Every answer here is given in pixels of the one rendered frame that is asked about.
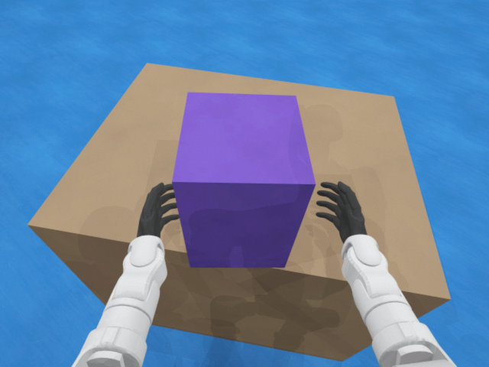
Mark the left robot hand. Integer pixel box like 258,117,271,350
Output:
137,183,180,238

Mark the right robot hand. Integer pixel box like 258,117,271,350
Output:
316,181,368,243

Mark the pedestal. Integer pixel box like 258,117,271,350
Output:
28,63,451,362

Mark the right robot forearm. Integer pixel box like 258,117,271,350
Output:
342,235,457,367

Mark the carton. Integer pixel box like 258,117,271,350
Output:
172,92,316,268

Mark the left robot forearm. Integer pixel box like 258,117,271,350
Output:
72,235,167,367

